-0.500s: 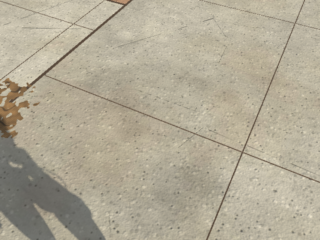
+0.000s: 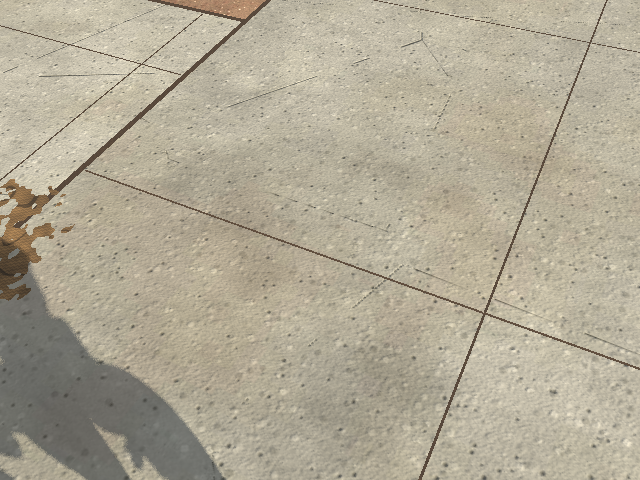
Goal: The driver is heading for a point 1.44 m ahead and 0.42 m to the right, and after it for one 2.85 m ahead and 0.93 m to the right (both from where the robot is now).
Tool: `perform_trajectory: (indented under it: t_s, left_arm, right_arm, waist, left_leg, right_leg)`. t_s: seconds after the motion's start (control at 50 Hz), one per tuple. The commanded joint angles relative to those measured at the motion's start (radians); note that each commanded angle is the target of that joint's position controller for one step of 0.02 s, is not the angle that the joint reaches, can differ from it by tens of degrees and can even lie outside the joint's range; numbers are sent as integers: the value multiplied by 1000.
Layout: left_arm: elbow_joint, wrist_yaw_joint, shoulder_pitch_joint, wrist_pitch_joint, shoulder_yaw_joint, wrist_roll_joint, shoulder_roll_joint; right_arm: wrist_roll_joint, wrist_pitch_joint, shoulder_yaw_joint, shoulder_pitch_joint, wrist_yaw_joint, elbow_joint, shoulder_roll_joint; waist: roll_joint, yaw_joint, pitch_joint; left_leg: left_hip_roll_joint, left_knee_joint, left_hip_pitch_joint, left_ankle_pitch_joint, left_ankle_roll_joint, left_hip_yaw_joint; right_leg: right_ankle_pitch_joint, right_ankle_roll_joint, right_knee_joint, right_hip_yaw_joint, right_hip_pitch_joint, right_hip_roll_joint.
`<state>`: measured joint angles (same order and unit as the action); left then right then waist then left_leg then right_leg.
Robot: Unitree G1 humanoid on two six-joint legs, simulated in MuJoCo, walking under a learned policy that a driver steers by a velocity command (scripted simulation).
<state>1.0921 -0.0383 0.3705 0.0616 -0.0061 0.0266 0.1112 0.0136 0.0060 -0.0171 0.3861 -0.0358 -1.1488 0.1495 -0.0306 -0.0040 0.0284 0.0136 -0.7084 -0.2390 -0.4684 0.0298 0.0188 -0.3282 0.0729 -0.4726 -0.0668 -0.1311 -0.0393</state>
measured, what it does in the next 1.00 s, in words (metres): steps on the spot: left foot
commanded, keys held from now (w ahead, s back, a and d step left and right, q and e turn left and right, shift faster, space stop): no key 1.00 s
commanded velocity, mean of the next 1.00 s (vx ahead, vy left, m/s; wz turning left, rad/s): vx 0.03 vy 0.00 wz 0.00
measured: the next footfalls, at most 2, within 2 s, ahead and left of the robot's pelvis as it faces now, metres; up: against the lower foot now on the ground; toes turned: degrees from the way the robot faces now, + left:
left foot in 0.18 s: +0.09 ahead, +0.12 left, +0.00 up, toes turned +2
left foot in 1.54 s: +0.19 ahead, +0.14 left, +0.00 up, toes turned +4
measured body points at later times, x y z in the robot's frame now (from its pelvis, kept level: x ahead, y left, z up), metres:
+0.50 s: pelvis +0.05 +0.01 +0.00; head +0.07 +0.01 +0.45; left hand +0.01 +0.22 -0.16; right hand +0.05 -0.20 -0.16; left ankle +0.05 +0.12 -0.74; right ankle -0.04 -0.07 -0.74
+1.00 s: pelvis +0.04 +0.01 +0.00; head +0.05 +0.01 +0.45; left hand -0.02 +0.21 -0.16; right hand +0.00 -0.19 -0.16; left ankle +0.05 +0.12 -0.74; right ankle -0.04 -0.07 -0.74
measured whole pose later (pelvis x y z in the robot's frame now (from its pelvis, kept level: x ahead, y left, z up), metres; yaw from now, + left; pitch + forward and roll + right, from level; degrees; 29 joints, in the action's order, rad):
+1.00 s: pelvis +0.04 +0.01 +0.00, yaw -1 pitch -2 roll +1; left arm 1.15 -0.05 0.39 0.02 -0.02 0.01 0.10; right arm 0.00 0.01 0.01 0.32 -0.05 -1.17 0.11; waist 0.01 0.00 0.04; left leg 0.02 -0.41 -0.18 -0.21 0.02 0.06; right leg -0.33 0.04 -0.36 -0.05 -0.01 -0.02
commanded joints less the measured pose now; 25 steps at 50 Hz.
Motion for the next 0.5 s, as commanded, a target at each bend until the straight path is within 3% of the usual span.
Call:
perform_trajectory:
  t_s: [0.02,0.08,0.14,0.16,0.2,0.22,0.26,0.36,0.5]
  left_arm:
    - [6,-15,119,4,-7,0,73]
    - [7,-18,105,4,-17,-6,74]
    - [18,-19,109,-7,-19,-12,76]
    - [19,-18,104,-10,-15,-16,84]
    - [17,-13,126,-12,-3,-18,92]
    - [34,-13,189,-17,-6,-19,53]
    - [45,-20,170,-24,-4,-15,57]
    - [44,-16,145,-32,3,-17,65]
    - [52,-19,125,-44,3,-16,69]
  right_arm:
    - [-2,4,7,7,2,35,7]
    - [-14,-6,13,7,1,26,3]
    - [-21,-14,19,-28,-9,32,7]
    - [-18,-13,24,-20,-12,26,-6]
    - [-7,-2,18,-10,-10,24,44]
    - [-13,-1,12,-30,-8,17,69]
    - [-14,-2,18,-47,-8,18,32]
    - [-16,7,14,-38,-21,10,51]
    - [-13,7,15,-31,-21,3,44]
  waist:
    - [103,-3,77]
    - [130,-18,30]
    - [141,-17,40]
    - [129,-29,39]
    - [82,-10,30]
    - [-4,20,46]
    - [-9,0,77]
    - [24,5,29]
    - [45,9,38]
  left_leg:
    - [-44,-49,-162,13,-14,-14]
    - [-27,23,-66,92,-22,16]
    - [-32,164,16,223,-22,23]
    - [-47,232,83,341,-20,14]
    - [-115,246,191,589,-6,-50]
    - [-127,201,182,651,16,-60]
    - [-123,220,136,628,18,-63]
    - [-120,244,148,672,26,-63]
    - [-120,272,126,638,30,-65]
  right_leg:
    - [820,99,166,244,106,292]
    - [964,58,119,140,95,230]
    - [903,33,96,123,48,214]
    - [821,15,91,119,10,205]
    - [515,-9,110,117,-64,157]
    - [443,-17,145,112,-65,134]
    - [463,-18,133,108,-24,131]
    - [515,-21,121,100,52,141]
    - [459,-21,132,94,70,144]
Velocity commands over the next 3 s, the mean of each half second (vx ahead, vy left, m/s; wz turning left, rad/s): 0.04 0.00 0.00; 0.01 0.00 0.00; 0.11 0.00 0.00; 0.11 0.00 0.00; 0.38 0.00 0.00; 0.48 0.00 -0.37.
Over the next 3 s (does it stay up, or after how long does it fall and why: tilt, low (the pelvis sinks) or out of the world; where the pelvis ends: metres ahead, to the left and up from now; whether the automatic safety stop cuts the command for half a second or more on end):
stays up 0.61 0.04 0.01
